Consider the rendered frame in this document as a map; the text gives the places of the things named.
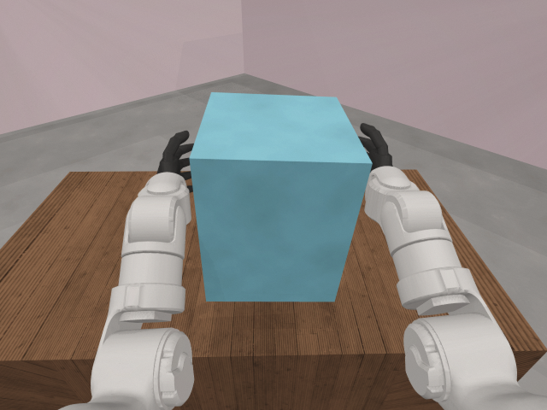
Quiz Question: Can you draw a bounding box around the robot left hand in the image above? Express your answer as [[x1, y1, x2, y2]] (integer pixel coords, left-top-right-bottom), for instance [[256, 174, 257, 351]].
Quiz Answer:
[[157, 131, 194, 193]]

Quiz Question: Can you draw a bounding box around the left robot forearm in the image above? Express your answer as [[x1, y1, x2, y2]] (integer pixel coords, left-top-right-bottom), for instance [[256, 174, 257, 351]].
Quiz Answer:
[[91, 173, 191, 395]]

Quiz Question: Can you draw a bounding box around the right robot forearm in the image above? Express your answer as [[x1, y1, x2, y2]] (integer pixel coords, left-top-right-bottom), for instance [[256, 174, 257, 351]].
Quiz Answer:
[[364, 166, 517, 380]]

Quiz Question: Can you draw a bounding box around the robot right hand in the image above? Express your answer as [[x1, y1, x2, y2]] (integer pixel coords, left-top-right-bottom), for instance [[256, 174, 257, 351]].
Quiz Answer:
[[359, 123, 393, 172]]

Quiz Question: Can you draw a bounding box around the pedestal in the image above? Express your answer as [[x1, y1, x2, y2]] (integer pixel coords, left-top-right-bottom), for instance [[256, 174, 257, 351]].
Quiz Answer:
[[0, 169, 547, 410]]

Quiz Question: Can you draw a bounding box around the left robot upper arm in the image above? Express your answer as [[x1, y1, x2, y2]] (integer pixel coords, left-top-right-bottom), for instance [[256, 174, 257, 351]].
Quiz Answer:
[[58, 327, 194, 410]]

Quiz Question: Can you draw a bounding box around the carton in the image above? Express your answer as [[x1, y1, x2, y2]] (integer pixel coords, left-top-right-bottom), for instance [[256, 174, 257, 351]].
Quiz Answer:
[[189, 92, 373, 302]]

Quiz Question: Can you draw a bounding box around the right robot upper arm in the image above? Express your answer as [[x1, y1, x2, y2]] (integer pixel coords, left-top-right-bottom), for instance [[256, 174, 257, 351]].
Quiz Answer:
[[403, 313, 547, 410]]

